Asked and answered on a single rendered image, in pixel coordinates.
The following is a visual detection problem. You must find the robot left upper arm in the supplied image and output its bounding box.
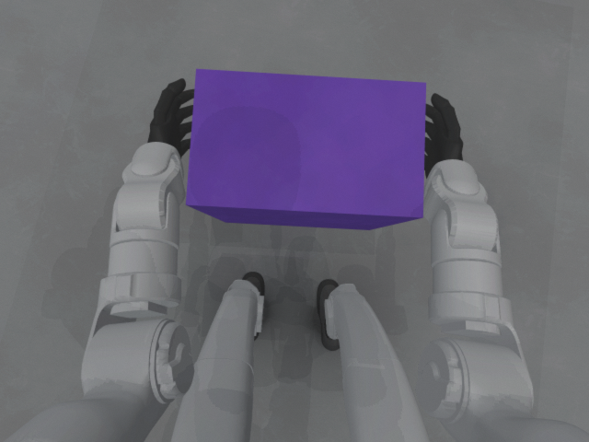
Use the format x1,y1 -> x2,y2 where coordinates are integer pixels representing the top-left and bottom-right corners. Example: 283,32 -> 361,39
4,319 -> 194,442

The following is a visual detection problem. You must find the robot right hand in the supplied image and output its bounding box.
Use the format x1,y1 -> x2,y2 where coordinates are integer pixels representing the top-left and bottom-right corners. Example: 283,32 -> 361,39
424,93 -> 463,179

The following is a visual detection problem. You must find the carton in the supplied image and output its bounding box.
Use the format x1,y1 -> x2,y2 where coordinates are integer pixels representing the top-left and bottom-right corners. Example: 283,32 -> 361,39
186,69 -> 426,230

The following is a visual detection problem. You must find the left robot forearm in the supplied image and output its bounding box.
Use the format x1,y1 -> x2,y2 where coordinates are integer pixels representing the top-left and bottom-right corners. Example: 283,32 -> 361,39
81,142 -> 186,391

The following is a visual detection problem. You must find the robot right foot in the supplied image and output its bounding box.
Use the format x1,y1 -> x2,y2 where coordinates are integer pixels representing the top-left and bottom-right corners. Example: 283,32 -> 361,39
317,279 -> 340,351

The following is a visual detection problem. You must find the robot left foot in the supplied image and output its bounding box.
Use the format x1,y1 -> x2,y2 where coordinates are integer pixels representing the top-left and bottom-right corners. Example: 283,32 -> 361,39
242,272 -> 265,341

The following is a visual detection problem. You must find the robot right upper arm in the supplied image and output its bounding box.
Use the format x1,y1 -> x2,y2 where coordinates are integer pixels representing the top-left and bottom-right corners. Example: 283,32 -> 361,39
415,337 -> 589,442

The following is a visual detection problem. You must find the robot left hand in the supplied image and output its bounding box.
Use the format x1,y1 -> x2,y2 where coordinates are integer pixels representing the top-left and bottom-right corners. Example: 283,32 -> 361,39
147,78 -> 194,158

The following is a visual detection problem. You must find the robot foot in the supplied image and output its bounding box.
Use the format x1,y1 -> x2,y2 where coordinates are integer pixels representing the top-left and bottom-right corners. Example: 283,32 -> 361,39
317,279 -> 340,351
242,272 -> 265,341

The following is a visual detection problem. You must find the right robot forearm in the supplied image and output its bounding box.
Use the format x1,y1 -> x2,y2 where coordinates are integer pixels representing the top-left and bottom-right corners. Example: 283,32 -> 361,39
423,159 -> 534,408

